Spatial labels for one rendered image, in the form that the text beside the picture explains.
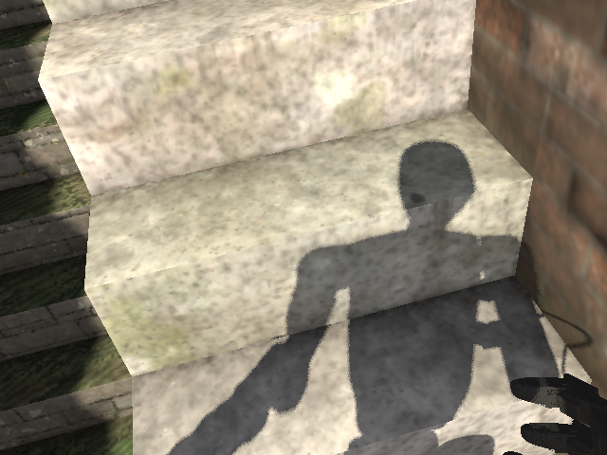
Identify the robot right hand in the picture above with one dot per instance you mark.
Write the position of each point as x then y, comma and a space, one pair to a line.
575, 398

